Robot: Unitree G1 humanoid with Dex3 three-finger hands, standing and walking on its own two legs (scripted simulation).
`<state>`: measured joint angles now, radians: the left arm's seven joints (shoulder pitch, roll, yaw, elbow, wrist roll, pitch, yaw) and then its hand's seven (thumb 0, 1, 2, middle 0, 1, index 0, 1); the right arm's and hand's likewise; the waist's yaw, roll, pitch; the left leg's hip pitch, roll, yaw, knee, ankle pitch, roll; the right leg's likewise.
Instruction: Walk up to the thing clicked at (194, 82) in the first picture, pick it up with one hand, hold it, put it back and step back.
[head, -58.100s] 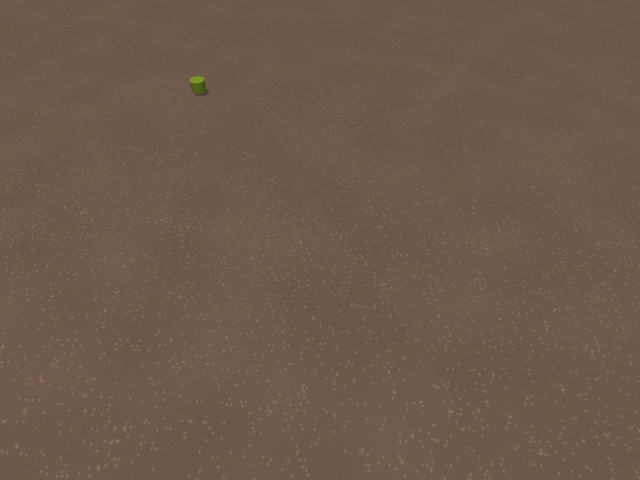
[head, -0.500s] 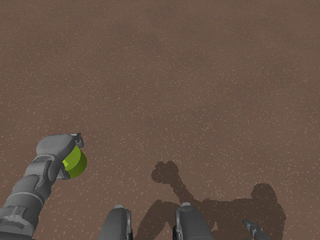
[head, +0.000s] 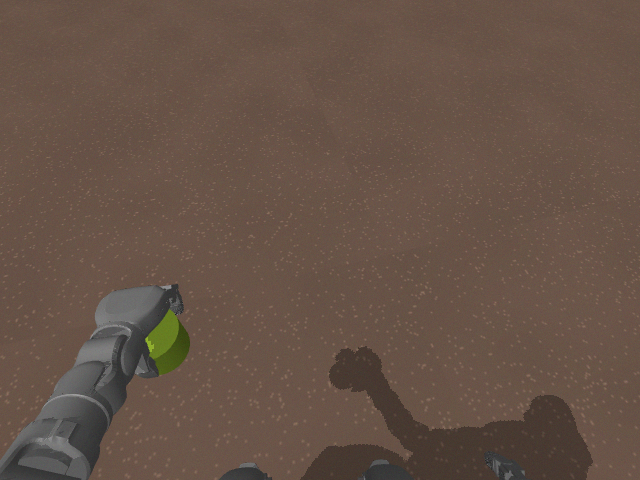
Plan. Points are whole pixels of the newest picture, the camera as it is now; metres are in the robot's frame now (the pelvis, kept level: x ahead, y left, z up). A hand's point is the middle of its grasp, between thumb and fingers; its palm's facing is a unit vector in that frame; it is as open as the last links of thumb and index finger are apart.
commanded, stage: hold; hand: left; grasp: from above
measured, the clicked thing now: (155, 340) +0.33 +0.24 -0.11
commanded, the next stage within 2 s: crouch in 1.84 s
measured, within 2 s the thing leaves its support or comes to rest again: neither
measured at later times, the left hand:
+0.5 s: hand (144, 316) +0.33 +0.23 -0.03, palm faces -0.46 -0.06 -0.89, open 10.8 cm
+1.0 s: hand (147, 326) +0.31 +0.22 -0.01, palm faces -0.45 -0.06 -0.89, open 10.8 cm
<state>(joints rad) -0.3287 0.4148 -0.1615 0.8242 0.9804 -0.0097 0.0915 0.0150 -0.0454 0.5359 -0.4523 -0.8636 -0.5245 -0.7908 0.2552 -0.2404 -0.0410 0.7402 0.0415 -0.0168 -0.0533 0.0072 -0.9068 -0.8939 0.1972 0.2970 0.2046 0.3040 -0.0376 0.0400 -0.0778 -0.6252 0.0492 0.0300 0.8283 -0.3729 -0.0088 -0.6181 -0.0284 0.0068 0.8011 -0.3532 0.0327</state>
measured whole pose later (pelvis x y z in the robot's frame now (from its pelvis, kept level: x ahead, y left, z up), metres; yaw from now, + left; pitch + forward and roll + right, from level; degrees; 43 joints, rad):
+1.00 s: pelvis +0.01 -0.01 +0.03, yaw +0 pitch +2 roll +0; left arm -0.26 0.39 -0.21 0.67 0.98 0.01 -0.03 0.01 -0.06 0.59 -0.44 -0.88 -0.51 -0.81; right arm 0.20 -0.26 -0.04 0.69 0.06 0.08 -0.05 0.01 -0.90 -0.89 0.20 0.30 0.20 0.30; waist 0.00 0.05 -0.03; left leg -0.31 0.04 0.05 0.54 -0.26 -0.02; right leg -0.33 -0.03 0.02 0.56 -0.27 0.02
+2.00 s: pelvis +0.01 +0.00 +0.04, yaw -1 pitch +0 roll +0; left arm -0.27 0.40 -0.21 0.65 0.99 0.01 -0.04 0.02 -0.08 0.61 -0.45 -0.89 -0.52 -0.82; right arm 0.18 -0.25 -0.03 0.70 0.06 0.07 -0.06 0.01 -0.91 -0.90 0.20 0.30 0.20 0.30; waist 0.01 0.05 -0.01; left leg -0.25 0.03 0.06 0.46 -0.22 -0.01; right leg -0.26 -0.04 0.02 0.48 -0.22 0.03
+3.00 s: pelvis -0.06 +0.01 -0.24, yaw -1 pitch +37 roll -5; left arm -0.84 0.62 0.05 1.29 1.21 -0.16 0.28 0.01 -0.09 0.61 -0.42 -0.93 -0.51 -0.86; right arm 0.23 -0.22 -0.01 0.74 -0.06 -0.03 0.04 0.00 -0.90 -0.89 0.20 0.30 0.21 0.30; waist -0.20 0.05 -0.17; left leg -1.88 0.03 -0.06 1.86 -0.63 0.01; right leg -1.83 -0.03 -0.01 1.80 -0.62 0.05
